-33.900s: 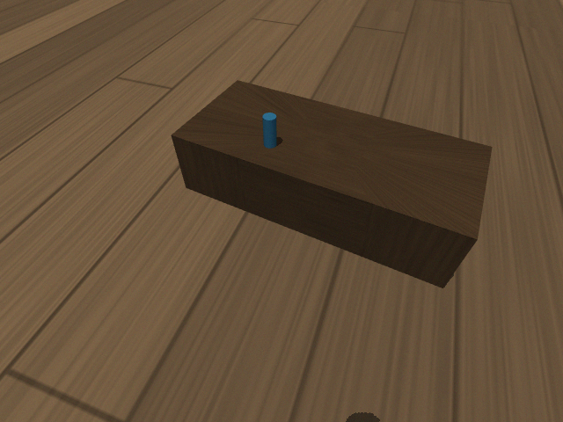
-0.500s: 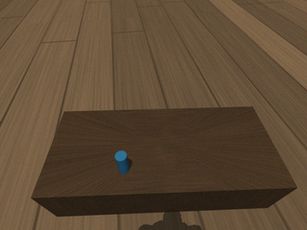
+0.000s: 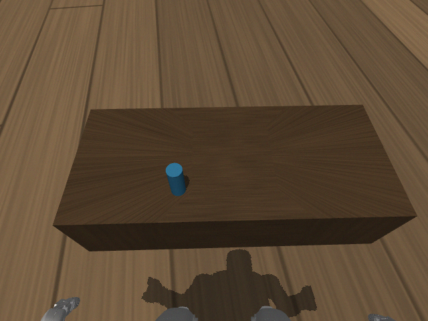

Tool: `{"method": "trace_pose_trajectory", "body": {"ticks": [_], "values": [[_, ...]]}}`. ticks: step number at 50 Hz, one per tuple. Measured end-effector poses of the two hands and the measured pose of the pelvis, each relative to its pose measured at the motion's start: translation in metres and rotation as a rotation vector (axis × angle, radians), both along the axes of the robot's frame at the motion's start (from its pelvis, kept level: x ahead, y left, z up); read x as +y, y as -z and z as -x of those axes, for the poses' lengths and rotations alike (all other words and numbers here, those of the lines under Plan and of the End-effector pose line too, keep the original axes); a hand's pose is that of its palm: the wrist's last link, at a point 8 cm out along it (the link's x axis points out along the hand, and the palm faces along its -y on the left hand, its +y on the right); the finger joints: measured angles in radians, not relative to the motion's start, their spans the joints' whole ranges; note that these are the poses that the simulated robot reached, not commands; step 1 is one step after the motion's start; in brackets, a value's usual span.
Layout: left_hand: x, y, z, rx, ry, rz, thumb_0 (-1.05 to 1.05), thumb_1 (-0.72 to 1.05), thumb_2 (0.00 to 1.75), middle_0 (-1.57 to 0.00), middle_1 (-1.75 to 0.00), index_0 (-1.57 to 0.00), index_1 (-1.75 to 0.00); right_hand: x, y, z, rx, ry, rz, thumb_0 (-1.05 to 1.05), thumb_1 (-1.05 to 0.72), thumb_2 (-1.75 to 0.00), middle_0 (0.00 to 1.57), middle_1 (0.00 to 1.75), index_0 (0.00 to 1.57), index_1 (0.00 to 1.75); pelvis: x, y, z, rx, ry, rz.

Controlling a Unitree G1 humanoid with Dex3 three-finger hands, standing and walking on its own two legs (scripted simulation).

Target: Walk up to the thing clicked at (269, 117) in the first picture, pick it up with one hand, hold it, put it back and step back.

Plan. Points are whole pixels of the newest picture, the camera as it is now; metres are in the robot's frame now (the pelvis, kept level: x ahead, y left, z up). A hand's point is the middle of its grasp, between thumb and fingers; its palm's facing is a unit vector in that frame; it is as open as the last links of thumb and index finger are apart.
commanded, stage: step back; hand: left
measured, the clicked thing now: (176, 180) +0.59 +0.14 -0.35
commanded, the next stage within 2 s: none
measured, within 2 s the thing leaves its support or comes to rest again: neither
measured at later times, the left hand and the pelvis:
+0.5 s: hand out of the picture +0.02 +0.27 -0.15, palm faces -0.11 -0.91 -0.39, open 7.3 cm; pelvis -0.10 +0.01 +0.00, yaw -5 degrees
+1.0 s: hand out of the picture -0.11 +0.30 -0.14, palm faces -0.05 -0.93 -0.36, open 7.3 cm; pelvis -0.24 +0.04 +0.01, yaw -4 degrees
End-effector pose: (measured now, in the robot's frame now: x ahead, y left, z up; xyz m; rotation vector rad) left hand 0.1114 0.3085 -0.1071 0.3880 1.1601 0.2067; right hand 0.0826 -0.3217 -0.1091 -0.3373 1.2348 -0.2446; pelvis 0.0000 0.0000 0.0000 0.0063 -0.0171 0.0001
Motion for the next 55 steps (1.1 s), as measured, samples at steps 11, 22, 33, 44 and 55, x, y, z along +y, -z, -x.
{"method": "trace_pose_trajectory", "body": {"ticks": [11,22,33,44,55], "values": [[0.017,0.007,0.020,-0.029,0.002,0.051,0.00,0.91,0.90,-0.20,-0.30,-0.21,-0.30,0.036,-0.019,0.074,0.073,0.010,0.041,0.01,-0.90,-0.89,0.21,0.30,0.21,0.30,0.023,-0.010,0.039,-0.002,0.014,0.027],[0.010,0.006,0.077,0.028,0.063,0.012,0.00,0.91,0.90,-0.21,-0.30,-0.21,-0.30,0.026,-0.001,0.092,-0.080,0.034,0.006,0.00,-0.90,-0.89,0.21,0.30,0.21,0.30,0.017,0.003,0.084,-0.016,0.096,0.005],[0.002,-0.022,0.124,-0.053,0.056,0.004,0.00,0.90,0.90,-0.21,-0.30,-0.21,-0.30,0.025,-0.001,0.141,-0.064,0.023,-0.012,0.00,-0.90,-0.89,0.20,0.30,0.21,0.30,0.018,-0.009,0.135,-0.013,0.078,-0.013],[0.033,-0.002,0.174,-0.096,0.034,0.038,0.00,0.90,0.90,-0.21,-0.30,-0.21,-0.30,0.051,-0.013,0.215,-0.040,-0.025,0.030,0.01,-0.90,-0.89,0.20,0.30,0.21,0.30,0.041,-0.001,0.202,-0.040,0.034,0.014],[0.036,0.003,0.278,0.045,0.043,0.025,0.00,0.91,0.90,-0.20,-0.30,-0.21,-0.30,0.039,-0.029,0.269,-0.131,-0.013,0.058,0.01,-0.90,-0.89,0.21,0.30,0.21,0.30,0.032,-0.006,0.273,-0.017,0.107,0.029]]}}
